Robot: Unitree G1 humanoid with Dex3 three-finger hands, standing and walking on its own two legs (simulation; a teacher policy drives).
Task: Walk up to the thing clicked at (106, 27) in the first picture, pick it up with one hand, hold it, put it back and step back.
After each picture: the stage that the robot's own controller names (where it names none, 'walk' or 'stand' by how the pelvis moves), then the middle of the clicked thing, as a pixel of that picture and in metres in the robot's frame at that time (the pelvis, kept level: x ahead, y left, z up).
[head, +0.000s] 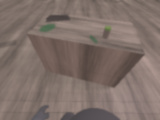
stand; (106, 32) +0.86 -0.13 +0.06
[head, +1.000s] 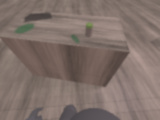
walk; (88, 30) +0.77 +0.08 +0.09
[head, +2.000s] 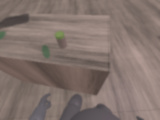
stand; (61, 40) +0.53 +0.26 +0.09
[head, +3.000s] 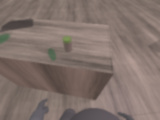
walk; (67, 44) +0.55 +0.21 +0.07
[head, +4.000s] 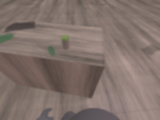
stand; (65, 42) +0.62 +0.28 +0.06
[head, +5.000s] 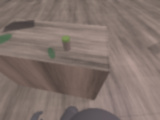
walk; (66, 43) +0.57 +0.25 +0.07
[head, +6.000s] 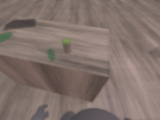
stand; (67, 46) +0.55 +0.22 +0.06
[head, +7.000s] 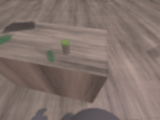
stand; (65, 47) +0.55 +0.23 +0.05
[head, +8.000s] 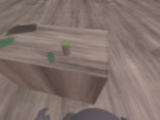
stand; (66, 48) +0.54 +0.25 +0.05
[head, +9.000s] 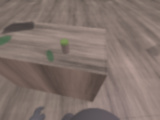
stand; (65, 46) +0.57 +0.22 +0.05
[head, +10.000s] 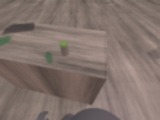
stand; (64, 48) +0.54 +0.24 +0.05
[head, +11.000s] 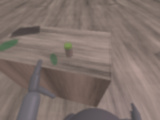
rise first; (68, 50) +0.53 +0.24 +0.06
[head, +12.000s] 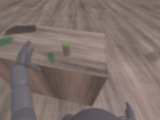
go down; (66, 49) +0.56 +0.22 +0.06
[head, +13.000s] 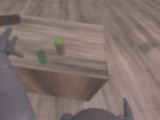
go down; (60, 46) +0.51 +0.23 +0.07
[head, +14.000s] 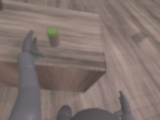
close in; (53, 37) +0.53 +0.23 +0.09
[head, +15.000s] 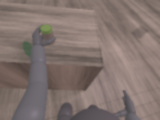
close; (48, 35) +0.54 +0.25 +0.11
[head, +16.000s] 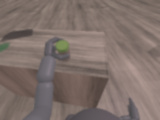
lift; (63, 51) +0.36 +0.16 +0.22
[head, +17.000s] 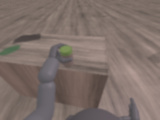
lift; (67, 57) +0.32 +0.15 +0.22
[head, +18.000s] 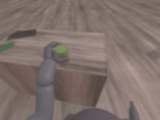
hold; (62, 56) +0.33 +0.17 +0.21
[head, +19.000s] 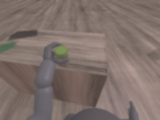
hold; (62, 57) +0.32 +0.18 +0.21
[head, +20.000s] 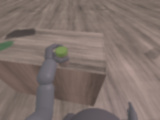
crouch; (62, 57) +0.34 +0.18 +0.18
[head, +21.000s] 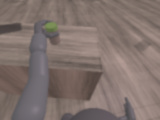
crouch; (53, 34) +0.47 +0.22 +0.24
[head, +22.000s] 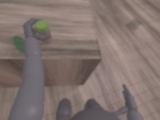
lower; (44, 33) +0.53 +0.22 +0.13
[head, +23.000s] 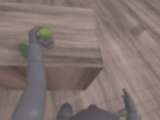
lower; (47, 39) +0.51 +0.23 +0.11
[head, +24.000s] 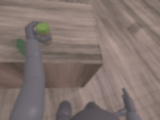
lower; (45, 35) +0.52 +0.24 +0.12
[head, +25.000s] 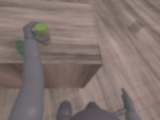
lower; (43, 35) +0.52 +0.24 +0.12
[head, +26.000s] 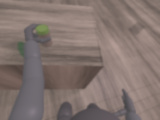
loosen; (44, 36) +0.52 +0.24 +0.12
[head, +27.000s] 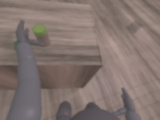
withdraw; (42, 36) +0.51 +0.25 +0.12
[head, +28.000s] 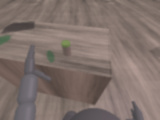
sink last; (66, 48) +0.51 +0.23 +0.09
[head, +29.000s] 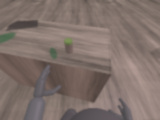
stand; (68, 46) +0.54 +0.23 +0.08
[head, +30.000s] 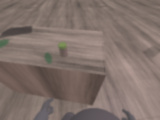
stand; (63, 50) +0.53 +0.24 +0.07
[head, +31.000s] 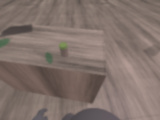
stand; (64, 50) +0.53 +0.24 +0.05
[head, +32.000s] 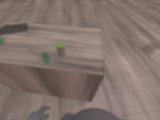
stand; (61, 50) +0.51 +0.26 +0.05
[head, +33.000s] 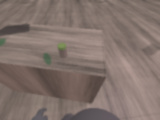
stand; (62, 50) +0.51 +0.24 +0.05
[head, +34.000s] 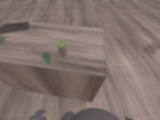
stand; (62, 49) +0.51 +0.25 +0.05
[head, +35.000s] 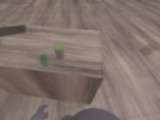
walk; (59, 52) +0.49 +0.26 +0.05
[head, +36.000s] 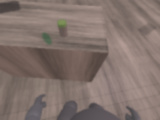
walk; (62, 29) +0.63 +0.24 +0.07
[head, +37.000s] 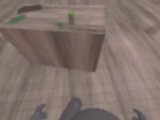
walk; (71, 18) +0.91 +0.29 +0.08
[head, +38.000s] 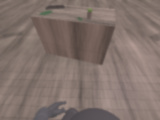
walk; (89, 14) +1.25 +0.13 +0.09
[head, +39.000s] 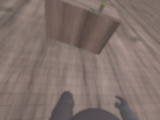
walk; (101, 7) +1.56 +0.04 +0.10
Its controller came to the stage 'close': yes
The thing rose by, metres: 0.21
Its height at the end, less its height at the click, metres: +0.00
